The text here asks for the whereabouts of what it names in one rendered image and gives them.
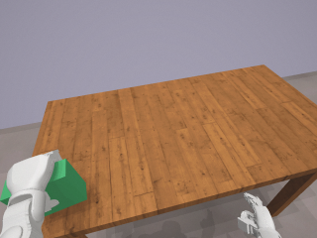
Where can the sponge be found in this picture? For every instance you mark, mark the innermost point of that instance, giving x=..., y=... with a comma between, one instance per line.
x=65, y=185

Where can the table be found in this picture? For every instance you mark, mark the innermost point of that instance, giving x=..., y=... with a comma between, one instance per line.
x=151, y=149

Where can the robot left forearm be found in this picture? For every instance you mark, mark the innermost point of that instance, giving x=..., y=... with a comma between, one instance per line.
x=24, y=215

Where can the robot right forearm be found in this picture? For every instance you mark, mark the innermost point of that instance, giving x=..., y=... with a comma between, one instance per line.
x=267, y=232

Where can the robot right hand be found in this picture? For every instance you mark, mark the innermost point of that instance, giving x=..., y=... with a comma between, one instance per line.
x=250, y=223

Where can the robot left hand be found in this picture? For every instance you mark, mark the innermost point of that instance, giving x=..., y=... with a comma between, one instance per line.
x=34, y=173

